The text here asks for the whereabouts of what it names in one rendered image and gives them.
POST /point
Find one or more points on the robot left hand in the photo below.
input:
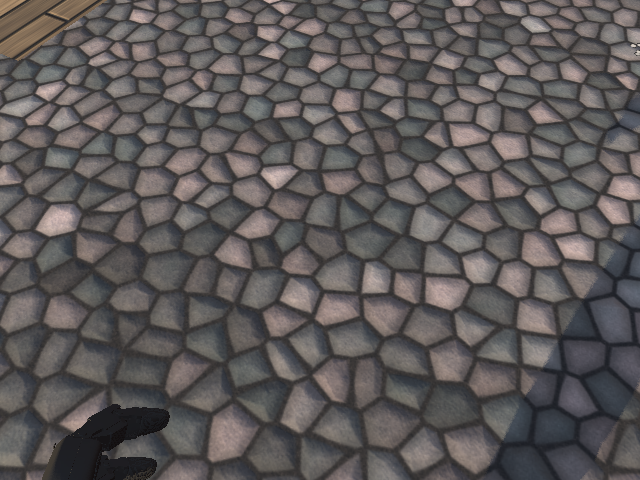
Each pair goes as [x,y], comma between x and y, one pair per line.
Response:
[79,456]

